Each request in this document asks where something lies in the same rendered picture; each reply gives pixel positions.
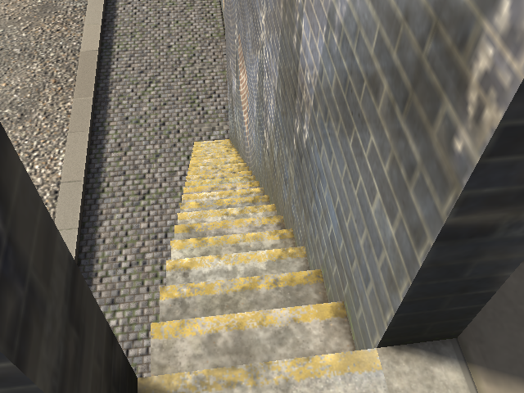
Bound stairs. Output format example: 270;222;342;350
151;139;356;376

